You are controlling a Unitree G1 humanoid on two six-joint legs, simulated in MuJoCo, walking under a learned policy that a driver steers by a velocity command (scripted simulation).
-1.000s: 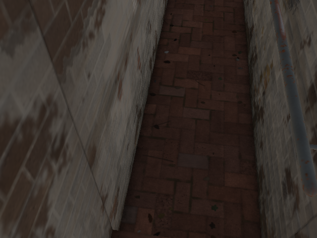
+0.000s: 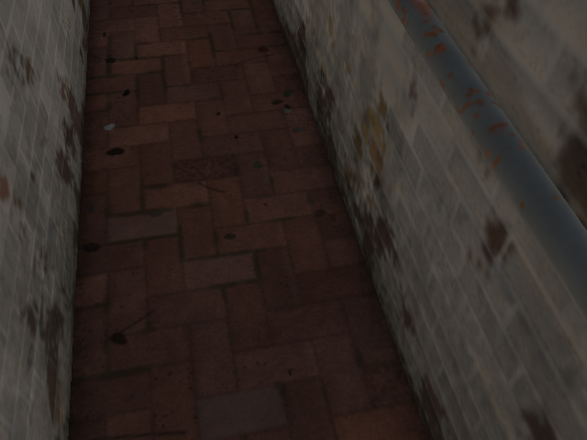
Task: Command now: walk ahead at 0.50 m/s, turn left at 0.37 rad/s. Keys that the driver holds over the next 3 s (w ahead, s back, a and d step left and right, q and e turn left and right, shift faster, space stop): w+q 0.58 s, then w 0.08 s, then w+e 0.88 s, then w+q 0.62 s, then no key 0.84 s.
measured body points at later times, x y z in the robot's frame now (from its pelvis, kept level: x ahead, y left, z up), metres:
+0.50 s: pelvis +0.36 +0.11 -0.16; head +0.39 +0.11 +0.29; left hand +0.48 +0.39 -0.25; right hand +0.46 -0.13 -0.30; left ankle +0.21 +0.17 -0.84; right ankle +0.48 +0.02 -0.86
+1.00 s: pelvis +0.62 +0.25 -0.12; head +0.63 +0.30 +0.32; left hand +0.61 +0.51 -0.29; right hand +0.70 -0.01 -0.24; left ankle +0.58 +0.35 -0.86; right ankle +0.66 +0.07 -0.68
